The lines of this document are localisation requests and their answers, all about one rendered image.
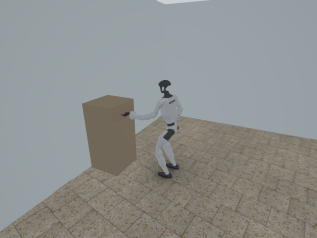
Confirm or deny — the cabinet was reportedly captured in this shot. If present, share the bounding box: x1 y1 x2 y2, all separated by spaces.
82 95 137 176

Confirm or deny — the left robot foot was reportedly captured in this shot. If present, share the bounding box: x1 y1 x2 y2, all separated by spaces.
158 172 172 179

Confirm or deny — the left robot hand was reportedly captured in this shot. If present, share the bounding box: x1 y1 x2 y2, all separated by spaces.
129 111 136 120

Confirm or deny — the drawer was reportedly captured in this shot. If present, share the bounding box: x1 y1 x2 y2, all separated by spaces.
112 104 133 125

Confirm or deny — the left robot upper arm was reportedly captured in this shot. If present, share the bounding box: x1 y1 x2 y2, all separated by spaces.
151 98 166 119

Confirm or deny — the right robot upper arm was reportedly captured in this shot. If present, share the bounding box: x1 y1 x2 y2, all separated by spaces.
173 94 183 113

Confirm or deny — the right robot forearm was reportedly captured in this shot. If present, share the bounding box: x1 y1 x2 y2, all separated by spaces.
173 111 182 122

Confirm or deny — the left robot forearm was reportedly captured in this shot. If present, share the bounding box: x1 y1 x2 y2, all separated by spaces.
135 113 154 121

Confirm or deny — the left robot shin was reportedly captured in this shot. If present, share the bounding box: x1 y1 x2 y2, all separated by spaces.
155 151 169 175

